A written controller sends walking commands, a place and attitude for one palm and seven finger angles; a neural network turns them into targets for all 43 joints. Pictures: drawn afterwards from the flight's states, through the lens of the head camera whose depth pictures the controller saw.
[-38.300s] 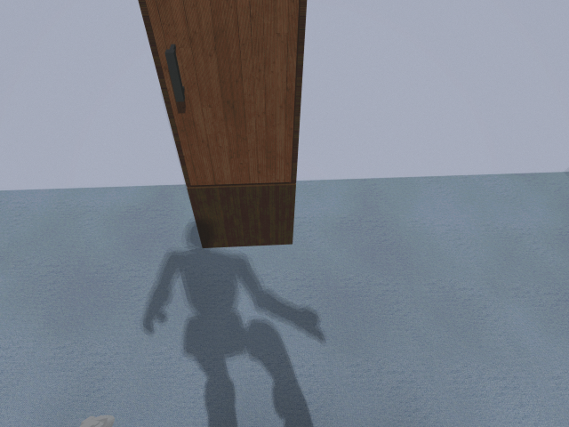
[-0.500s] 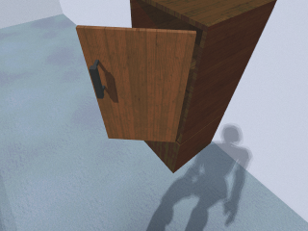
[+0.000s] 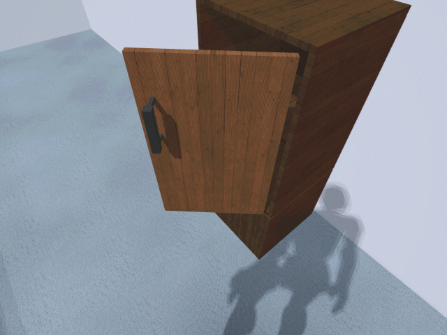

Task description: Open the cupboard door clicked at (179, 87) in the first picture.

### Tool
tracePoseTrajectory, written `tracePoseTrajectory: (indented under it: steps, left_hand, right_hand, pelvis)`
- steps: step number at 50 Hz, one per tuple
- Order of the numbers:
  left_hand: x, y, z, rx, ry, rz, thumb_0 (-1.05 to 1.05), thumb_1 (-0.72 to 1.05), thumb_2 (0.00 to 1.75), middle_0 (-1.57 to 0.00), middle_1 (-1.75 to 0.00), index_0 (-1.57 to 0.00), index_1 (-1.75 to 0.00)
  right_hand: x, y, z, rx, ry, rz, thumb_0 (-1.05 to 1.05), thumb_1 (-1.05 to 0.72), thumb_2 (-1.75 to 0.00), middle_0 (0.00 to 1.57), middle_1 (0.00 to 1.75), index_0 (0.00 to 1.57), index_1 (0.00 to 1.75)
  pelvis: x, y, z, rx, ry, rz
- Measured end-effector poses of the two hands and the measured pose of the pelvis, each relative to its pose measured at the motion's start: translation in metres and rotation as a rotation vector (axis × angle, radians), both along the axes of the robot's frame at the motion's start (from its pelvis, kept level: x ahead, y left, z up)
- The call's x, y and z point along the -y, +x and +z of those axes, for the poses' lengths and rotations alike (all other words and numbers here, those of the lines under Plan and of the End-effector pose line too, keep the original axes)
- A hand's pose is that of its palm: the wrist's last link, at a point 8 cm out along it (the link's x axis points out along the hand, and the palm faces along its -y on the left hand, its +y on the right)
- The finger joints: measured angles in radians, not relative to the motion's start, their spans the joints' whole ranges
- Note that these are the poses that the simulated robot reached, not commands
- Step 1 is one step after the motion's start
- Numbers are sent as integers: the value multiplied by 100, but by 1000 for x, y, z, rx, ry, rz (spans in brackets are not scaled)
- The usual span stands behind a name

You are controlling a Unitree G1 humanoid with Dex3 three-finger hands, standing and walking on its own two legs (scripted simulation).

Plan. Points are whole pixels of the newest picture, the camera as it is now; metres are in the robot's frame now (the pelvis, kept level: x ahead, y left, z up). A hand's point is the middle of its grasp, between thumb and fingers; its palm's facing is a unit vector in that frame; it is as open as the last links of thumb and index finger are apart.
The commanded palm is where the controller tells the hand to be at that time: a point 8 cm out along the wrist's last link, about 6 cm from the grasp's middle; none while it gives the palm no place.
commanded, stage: raise the hand with hooked fingers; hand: left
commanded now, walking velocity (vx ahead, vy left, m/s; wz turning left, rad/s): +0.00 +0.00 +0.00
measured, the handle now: (154, 125) +0.56 +0.20 +0.05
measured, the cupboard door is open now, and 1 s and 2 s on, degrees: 48 48 48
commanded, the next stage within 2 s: none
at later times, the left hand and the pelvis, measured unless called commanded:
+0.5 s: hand out of the picture +0.13 +0.17 -0.07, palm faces +0.12 -0.99 -0.02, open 8.8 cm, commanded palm +0.13 +0.23 -0.03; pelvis -0.02 -0.04 -0.07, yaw +2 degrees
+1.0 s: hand (101, 279) +0.20 +0.22 +0.02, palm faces +0.12 -0.99 -0.08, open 11.8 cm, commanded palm +0.18 +0.26 +0.02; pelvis -0.02 -0.04 -0.05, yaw +2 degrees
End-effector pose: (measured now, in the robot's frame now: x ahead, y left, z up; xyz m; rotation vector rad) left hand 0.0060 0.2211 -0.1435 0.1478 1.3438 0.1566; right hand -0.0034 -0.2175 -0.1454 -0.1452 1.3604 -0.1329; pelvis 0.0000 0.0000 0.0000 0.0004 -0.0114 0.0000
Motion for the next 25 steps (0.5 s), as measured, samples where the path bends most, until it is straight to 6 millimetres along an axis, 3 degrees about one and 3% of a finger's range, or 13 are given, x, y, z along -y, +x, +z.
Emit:
tracePoseTrajectory:
  steps: [3,4,8,11,14,16,18,22,25]
  left_hand:
    - [0,-3,-2,-15,-4,-3,0,91,90,-20,-30,-20,-30]
    - [-2,5,2,26,-5,52,1,92,90,-20,-30,-20,-30]
    - [-21,85,66,535,78,98,3,92,89,-21,-31,-21,-32]
    - [-16,144,124,891,75,60,2,88,87,-20,-34,-20,-34]
    - [-2,177,163,1195,9,-15,2,82,85,-21,-37,-20,-37]
    - [9,180,166,1335,-67,-68,1,78,84,-21,-39,-21,-39]
    - [17,170,152,1383,-130,-126,1,73,82,-21,-42,-21,-42]
    - [13,128,100,1220,-153,-132,0,64,78,-22,-47,-22,-48]
    - [-3,96,82,1140,-74,-47,1,56,75,-23,-52,-23,-52]
  right_hand:
    - [2,6,2,2,-12,2,1,-92,-90,20,30,20,30]
    - [4,10,5,29,-23,-4,1,-92,-90,20,30,20,30]
    - [19,48,22,307,-79,11,2,-92,-90,20,30,20,30]
    - [29,88,31,503,-89,47,2,-92,-90,20,30,20,30]
    - [38,127,43,660,-92,69,1,-91,-90,20,30,20,30]
    - [43,149,52,739,-97,86,1,-91,-90,20,30,20,30]
    - [49,169,61,800,-105,121,1,-91,-90,20,30,20,30]
    - [57,202,68,879,-132,204,1,-91,-90,20,30,20,30]
    - [58,217,61,902,-138,251,1,-91,-90,20,30,20,30]
  pelvis:
    - [-2,1,0,-2,-5,-1]
    - [-2,1,-1,-5,-7,1]
    - [0,1,-5,-18,22,7]
    - [-1,-2,-10,-34,13,30]
    - [4,-6,-19,-87,5,19]
    - [11,-9,-28,-123,9,7]
    - [19,-13,-39,-145,10,4]
    - [32,-20,-59,-186,6,13]
    - [40,-23,-71,-211,-9,31]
